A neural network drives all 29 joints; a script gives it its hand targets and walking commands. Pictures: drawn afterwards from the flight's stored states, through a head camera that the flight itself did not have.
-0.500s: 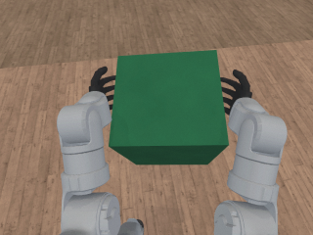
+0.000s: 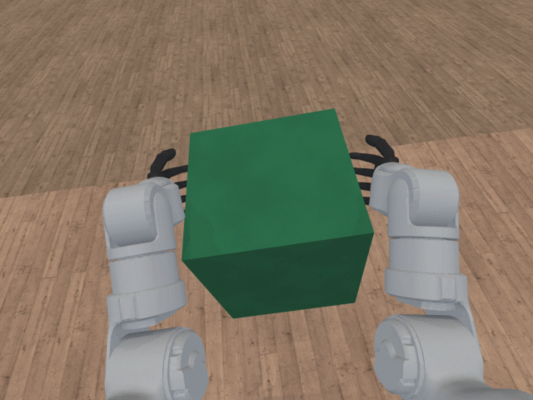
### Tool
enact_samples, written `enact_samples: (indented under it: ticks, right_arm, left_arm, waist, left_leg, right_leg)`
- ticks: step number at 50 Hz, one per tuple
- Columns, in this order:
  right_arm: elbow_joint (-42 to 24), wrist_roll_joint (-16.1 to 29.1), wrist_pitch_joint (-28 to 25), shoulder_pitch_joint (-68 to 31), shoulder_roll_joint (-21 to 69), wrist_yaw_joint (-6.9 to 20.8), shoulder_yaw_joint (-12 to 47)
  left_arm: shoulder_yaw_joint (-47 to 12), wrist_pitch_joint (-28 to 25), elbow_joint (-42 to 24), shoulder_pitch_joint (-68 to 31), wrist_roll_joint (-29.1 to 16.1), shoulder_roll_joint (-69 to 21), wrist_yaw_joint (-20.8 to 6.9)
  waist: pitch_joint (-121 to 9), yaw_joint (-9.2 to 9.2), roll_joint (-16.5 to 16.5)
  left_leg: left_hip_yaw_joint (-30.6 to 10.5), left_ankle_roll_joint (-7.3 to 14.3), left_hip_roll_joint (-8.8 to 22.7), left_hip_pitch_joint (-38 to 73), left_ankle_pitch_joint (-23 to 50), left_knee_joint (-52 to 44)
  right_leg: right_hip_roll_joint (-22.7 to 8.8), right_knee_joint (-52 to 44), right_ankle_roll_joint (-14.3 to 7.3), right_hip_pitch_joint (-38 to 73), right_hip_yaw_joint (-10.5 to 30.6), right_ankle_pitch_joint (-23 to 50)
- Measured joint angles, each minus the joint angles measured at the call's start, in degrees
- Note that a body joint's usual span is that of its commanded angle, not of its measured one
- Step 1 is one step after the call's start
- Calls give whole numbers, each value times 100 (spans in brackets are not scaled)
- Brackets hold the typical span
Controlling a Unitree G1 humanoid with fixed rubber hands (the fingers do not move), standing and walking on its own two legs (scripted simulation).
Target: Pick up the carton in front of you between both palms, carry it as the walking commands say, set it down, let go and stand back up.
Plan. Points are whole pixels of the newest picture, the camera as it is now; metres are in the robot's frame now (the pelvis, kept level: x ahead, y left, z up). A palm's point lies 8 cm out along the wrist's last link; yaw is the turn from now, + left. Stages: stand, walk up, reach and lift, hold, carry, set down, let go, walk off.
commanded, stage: carry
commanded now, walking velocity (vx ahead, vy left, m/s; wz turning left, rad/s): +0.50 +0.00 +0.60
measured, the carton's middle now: (278, 224) +0.38 +0.00 +0.07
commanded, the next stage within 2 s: none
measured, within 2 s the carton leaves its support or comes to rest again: neither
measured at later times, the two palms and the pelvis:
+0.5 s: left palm (153, 104) +0.62 +0.23 +0.15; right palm (303, 82) +0.67 -0.06 +0.15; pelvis +0.28 +0.02 +0.01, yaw +12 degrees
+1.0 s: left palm (153, 29) +0.87 +0.27 +0.20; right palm (274, 13) +0.95 -0.01 +0.19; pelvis +0.56 +0.02 +0.05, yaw +13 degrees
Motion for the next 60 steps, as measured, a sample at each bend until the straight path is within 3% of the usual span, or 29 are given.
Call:
enact_samples:
  ticks: [6, 10, 12, 14, 15, 17, 19, 20, 23, 29, 32, 36, 39, 42, 44, 50, 56, 58, 60]
  right_arm:
    - [-632, -255, -9, 39, 223, 4, -89]
    - [-755, -438, 38, 28, 311, 14, -168]
    - [-643, -527, 59, 68, 307, 44, -164]
    - [-464, -583, 54, 166, 309, 75, -127]
    - [-381, -605, 11, 223, 346, 79, -97]
    - [-308, -602, -70, 273, 358, 70, 37]
    - [-486, -461, -44, 376, 326, -32, 190]
    - [-642, -341, -34, 424, 296, -72, 228]
    - [-983, -44, -86, 430, 242, -193, 234]
    - [-1264, 17, -121, 305, 355, -225, 108]
    - [-1213, -86, -82, 299, 407, -135, 32]
    - [-886, -253, 10, 330, 392, 30, 67]
    - [-659, -270, 52, 368, 123, 176, 47]
    - [-450, -240, 50, 468, 16, 240, -38]
    - [-446, -286, 56, 507, 111, 229, -93]
    - [-1093, -350, -3, 556, 312, 181, -167]
    - [-1293, -310, 28, 539, 242, 180, -74]
    - [-1027, -330, 70, 474, 212, 195, -28]
    - [-632, -401, -4, 393, 255, 199, 67]
  left_arm:
    - [6, -188, -212, -65, -305, 78, 38]
    - [-43, -292, -17, -142, -421, 169, 3]
    - [-88, -339, 219, -142, -425, 210, -28]
    - [-117, -368, 411, -43, -402, 217, -46]
    - [-112, -371, 476, -9, -390, 250, -66]
    - [-75, -392, 501, 12, -375, 308, -118]
    - [-36, -343, 293, 48, -354, 265, -101]
    - [-29, -296, 103, 62, -340, 225, -97]
    - [-44, -277, -374, 86, -196, 104, -96]
    - [-111, -225, -915, 170, -100, 39, 16]
    - [-162, -130, -887, 146, -117, 87, 48]
    - [-182, -77, -365, 16, -90, 216, -9]
    - [-260, -231, 225, -196, -105, 167, -50]
    - [-360, -307, 535, -181, -90, 68, 69]
    - [-353, -285, 440, -21, -152, 58, 109]
    - [-295, -396, -181, 136, -388, -18, 188]
    - [-357, -359, -281, -16, -365, 40, 141]
    - [-397, -257, -92, -73, -298, 149, 95]
    - [-419, -211, 139, -85, -284, 347, 22]
  waist:
    - [128, 471, -11]
    - [11, 590, -23]
    - [-58, 500, -1]
    - [-68, 273, 99]
    - [-34, 103, 19]
    - [163, -193, -37]
    - [410, -407, -14]
    - [547, -474, -32]
    - [772, -519, -125]
    - [694, -461, -143]
    - [442, -373, -101]
    - [-19, -243, -8]
    - [-103, -8, 170]
    - [-16, 258, 63]
    - [80, 335, 49]
    - [295, 378, 118]
    - [-34, 260, -15]
    - [-241, 155, -109]
    - [-321, -47, -243]
  left_leg:
    - [223, 38, -26, -840, 301, -241]
    - [584, 167, -119, -906, 681, -1368]
    - [873, 282, -266, -578, 1012, -2359]
    - [1174, 481, -473, 86, 1298, -3271]
    - [1200, 667, -608, 305, 991, -3365]
    - [1119, 843, -719, 399, 638, -3097]
    - [990, 808, -744, 623, 548, -3121]
    - [937, 784, -756, 782, 532, -3222]
    - [841, 731, -730, 1185, 478, -3580]
    - [602, 545, -513, 1839, 123, -3959]
    - [494, 398, -400, 2226, -97, -4178]
    - [410, 200, -216, 2685, -572, -4185]
    - [260, 93, 5, 2263, -697, -2573]
    - [-22, 135, -244, 1220, -570, -322]
    - [-27, 155, -232, 656, -337, 127]
    - [71, 134, 74, -349, -33, -939]
    - [337, 143, 127, -44, 690, -2931]
    - [523, 224, 26, 431, 949, -3634]
    - [627, 248, -81, 499, 832, -3372]
  right_leg:
    - [-162, -402, 58, 805, -344, -417]
    - [-188, -595, 168, 1334, -532, -795]
    - [-217, -445, 254, 1577, -682, -1000]
    - [-313, 557, 354, 1565, -843, -1075]
    - [-462, 1500, 378, 1307, -706, -693]
    - [-359, 3827, 436, 350, 68, -731]
    - [-177, 5356, 311, -574, 602, -561]
    - [-167, 5596, 275, -953, 767, -416]
    - [-282, 5162, 232, -1908, 992, -259]
    - [-382, 3529, 267, -2767, 817, 130]
    - [-357, 2456, 263, -2643, 650, 598]
    - [-143, 991, 146, -1996, 267, 977]
    - [42, 836, -14, -1592, -3, 816]
    - [53, 741, -53, -1287, 55, 556]
    - [73, 451, -35, -986, 99, 560]
    - [68, -67, -1, -249, 116, 347]
    - [6, -128, 185, 323, 172, -223]
    - [-88, 238, 267, 411, 204, -621]
    - [-215, 1433, 281, 51, 373, -830]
